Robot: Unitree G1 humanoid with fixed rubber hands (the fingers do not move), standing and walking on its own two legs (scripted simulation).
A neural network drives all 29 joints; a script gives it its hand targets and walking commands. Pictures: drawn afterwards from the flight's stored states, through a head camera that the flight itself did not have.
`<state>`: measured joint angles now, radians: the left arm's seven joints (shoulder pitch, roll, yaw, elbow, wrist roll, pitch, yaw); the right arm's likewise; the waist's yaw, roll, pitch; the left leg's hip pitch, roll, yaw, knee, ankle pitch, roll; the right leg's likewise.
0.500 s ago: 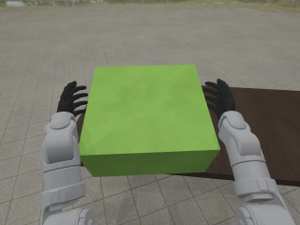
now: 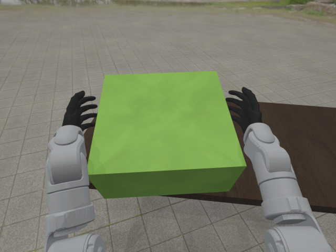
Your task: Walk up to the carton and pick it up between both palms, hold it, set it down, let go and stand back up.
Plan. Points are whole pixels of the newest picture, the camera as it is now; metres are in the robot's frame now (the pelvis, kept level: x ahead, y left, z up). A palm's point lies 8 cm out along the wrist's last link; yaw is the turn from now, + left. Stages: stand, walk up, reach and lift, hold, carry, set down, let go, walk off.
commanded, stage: hold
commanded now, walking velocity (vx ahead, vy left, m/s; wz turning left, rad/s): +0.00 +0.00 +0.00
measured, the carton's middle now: (164, 130) +0.40 +0.00 +0.13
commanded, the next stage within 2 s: set down in 1.60 s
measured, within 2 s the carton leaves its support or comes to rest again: neither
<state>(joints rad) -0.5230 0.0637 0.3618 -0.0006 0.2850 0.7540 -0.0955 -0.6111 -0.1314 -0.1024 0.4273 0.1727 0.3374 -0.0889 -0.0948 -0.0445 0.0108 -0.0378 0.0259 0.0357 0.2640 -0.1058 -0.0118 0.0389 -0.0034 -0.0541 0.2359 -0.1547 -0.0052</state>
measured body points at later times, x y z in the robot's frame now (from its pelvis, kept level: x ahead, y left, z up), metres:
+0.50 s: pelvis -0.01 -0.01 +0.00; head -0.05 +0.02 +0.45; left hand +0.36 +0.20 +0.19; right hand +0.36 -0.19 +0.20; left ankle +0.03 +0.12 -0.75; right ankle -0.01 -0.11 -0.75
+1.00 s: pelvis +0.00 +0.00 +0.00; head -0.05 +0.03 +0.45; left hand +0.36 +0.21 +0.19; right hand +0.37 -0.18 +0.21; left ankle +0.03 +0.12 -0.75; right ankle -0.01 -0.11 -0.75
